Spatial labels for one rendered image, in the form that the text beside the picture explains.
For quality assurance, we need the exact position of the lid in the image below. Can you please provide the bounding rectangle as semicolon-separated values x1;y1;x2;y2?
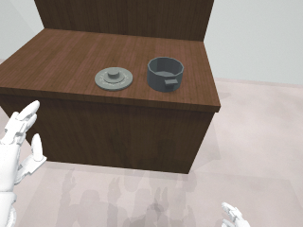
95;67;133;91

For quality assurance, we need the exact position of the table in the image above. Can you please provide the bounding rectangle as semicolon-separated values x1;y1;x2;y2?
0;0;222;174

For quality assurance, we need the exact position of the pot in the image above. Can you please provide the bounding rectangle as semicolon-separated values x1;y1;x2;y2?
147;57;185;93

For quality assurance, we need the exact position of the right robot hand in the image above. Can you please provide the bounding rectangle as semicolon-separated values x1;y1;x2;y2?
222;202;251;227

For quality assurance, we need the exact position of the robot left forearm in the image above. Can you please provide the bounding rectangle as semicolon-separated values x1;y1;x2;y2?
0;192;17;227

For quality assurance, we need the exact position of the left robot hand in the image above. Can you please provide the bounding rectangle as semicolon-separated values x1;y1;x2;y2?
0;100;46;192

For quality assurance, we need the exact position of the knob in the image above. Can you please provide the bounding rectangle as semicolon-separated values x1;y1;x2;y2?
107;68;119;79

